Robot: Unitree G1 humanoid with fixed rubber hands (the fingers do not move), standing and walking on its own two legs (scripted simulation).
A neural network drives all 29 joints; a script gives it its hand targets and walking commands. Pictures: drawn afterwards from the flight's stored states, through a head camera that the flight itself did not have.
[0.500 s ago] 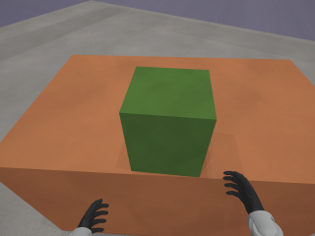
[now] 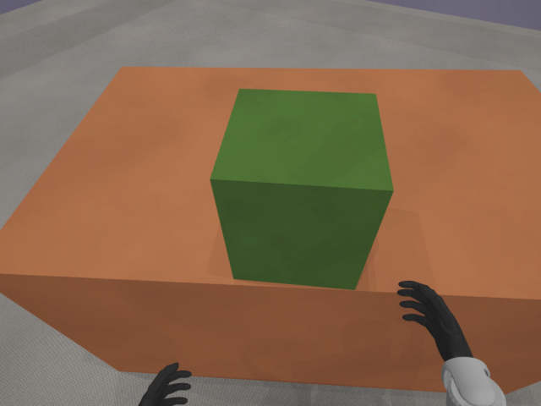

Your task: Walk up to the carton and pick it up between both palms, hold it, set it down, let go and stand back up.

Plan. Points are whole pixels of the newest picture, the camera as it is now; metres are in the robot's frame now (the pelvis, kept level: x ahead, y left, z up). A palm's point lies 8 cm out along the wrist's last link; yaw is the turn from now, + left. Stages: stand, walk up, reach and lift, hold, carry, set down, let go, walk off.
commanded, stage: stand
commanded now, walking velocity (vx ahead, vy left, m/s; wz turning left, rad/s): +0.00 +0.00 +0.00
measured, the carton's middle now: (299, 193) +0.42 +0.00 +0.08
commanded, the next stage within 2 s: none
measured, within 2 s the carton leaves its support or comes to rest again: neither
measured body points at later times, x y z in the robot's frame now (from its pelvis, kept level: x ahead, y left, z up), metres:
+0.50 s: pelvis +0.00 +0.01 +0.00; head +0.01 +0.00 +0.45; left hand +0.15 +0.22 -0.12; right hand +0.23 -0.21 +0.00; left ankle +0.01 +0.13 -0.73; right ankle +0.06 -0.12 -0.73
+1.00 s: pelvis +0.00 +0.01 +0.00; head +0.01 +0.01 +0.45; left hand +0.15 +0.22 -0.12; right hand +0.23 -0.21 +0.00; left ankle +0.01 +0.13 -0.73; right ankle +0.06 -0.12 -0.73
